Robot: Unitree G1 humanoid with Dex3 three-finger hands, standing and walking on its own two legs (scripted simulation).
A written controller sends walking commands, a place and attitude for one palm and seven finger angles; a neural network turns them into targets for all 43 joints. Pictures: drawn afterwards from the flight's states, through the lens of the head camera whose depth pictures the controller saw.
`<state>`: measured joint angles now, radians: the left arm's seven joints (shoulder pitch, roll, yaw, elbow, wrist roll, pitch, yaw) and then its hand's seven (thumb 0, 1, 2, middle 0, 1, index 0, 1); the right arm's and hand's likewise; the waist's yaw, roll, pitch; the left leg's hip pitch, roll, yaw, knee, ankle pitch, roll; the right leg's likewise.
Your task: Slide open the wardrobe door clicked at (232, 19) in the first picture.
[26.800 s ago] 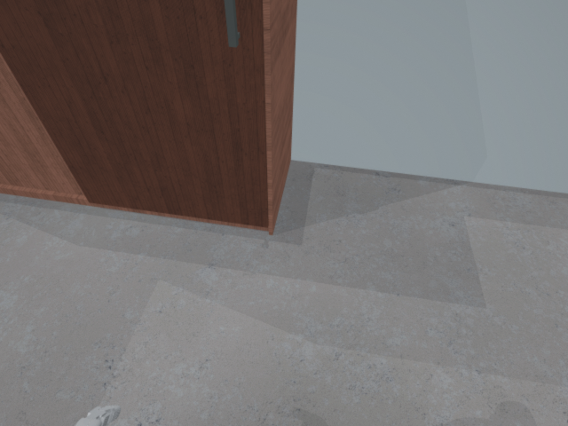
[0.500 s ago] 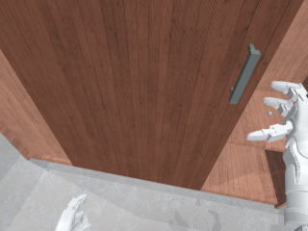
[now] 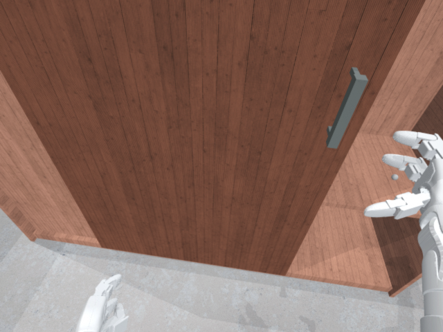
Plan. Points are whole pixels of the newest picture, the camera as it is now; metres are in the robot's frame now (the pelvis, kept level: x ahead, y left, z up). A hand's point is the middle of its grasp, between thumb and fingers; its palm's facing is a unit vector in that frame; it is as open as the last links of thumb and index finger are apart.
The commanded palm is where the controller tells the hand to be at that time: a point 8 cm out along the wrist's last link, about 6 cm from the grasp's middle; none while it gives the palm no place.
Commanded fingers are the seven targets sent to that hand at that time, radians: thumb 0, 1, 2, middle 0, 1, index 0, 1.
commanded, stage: slip the hand off the handle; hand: right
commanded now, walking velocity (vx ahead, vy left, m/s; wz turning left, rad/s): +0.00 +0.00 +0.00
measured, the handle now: (342, 109) +0.51 -0.23 +0.18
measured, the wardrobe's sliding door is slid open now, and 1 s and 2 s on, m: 0.48 0.48 0.48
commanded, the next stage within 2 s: draw the hand back to the body in 0.08 s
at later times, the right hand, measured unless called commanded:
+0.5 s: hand (409, 193) +0.29 -0.27 +0.17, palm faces +0.14 +0.99 +0.01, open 14.7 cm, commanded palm +0.26 -0.31 +0.17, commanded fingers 0.00 0.55 -0.20 0.25 1.15 0.25 1.15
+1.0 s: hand (437, 228) +0.24 -0.29 +0.16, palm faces +0.44 +0.86 -0.25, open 12.8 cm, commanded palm +0.19 -0.32 +0.17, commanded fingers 0.00 -0.21 -0.57 0.22 0.70 0.22 0.70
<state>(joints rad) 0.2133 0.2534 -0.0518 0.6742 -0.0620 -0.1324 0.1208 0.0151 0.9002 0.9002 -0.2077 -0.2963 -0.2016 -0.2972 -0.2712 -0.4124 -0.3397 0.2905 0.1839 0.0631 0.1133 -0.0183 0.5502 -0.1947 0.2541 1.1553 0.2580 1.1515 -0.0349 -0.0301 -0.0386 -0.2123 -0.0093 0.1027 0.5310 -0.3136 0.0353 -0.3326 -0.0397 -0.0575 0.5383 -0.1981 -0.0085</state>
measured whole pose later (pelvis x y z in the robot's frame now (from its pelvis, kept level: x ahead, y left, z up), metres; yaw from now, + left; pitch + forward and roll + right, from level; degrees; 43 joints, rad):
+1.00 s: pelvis +0.01 -0.03 +0.01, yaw +1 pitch -5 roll +1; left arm 0.20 0.23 -0.05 0.67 -0.01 -0.14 0.08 0.02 0.90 0.90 -0.21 -0.30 -0.20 -0.30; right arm 0.24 -0.32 -0.29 -0.22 0.10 -0.04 -0.10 -0.01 0.13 -0.40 0.24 0.91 0.24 0.90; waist -0.08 -0.04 0.02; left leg -0.05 0.02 0.07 0.39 -0.26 0.00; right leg -0.17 0.00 -0.09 0.41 -0.16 -0.04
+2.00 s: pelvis +0.02 -0.01 +0.01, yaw +1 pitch -4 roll +1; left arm 0.19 0.23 -0.02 0.63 0.00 -0.05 0.08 0.02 0.90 0.90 -0.21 -0.30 -0.20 -0.30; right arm 0.45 -0.36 -0.36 -0.38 0.08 -0.10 -0.10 0.01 -0.89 -0.89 0.21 0.31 0.21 0.30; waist -0.06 -0.06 -0.01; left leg -0.04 -0.02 0.08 0.36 -0.25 0.01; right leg -0.19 -0.04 -0.07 0.44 -0.19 -0.02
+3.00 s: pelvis -0.14 -0.09 +0.00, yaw +3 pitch +0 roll +4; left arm 0.18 0.19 0.00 0.63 0.01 -0.12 0.05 0.01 0.90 0.90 -0.21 -0.30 -0.20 -0.30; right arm 0.47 -0.43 -0.39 -0.50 0.05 -0.27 -0.14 0.01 -0.89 -0.89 0.21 0.31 0.21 0.30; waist -0.07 0.00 -0.01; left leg -0.19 -0.05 -0.03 0.47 -0.26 -0.02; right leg -0.52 -0.01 -0.07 0.63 -0.25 0.01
